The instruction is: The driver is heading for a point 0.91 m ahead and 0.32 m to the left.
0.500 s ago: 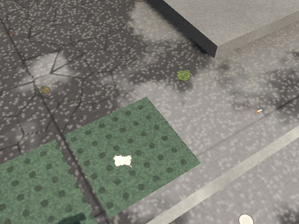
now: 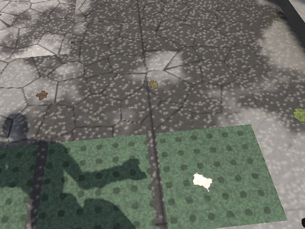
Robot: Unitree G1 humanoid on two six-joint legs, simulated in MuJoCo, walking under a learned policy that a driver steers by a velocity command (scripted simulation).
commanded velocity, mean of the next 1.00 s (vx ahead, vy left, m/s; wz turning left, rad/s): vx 0.28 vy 0.00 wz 0.61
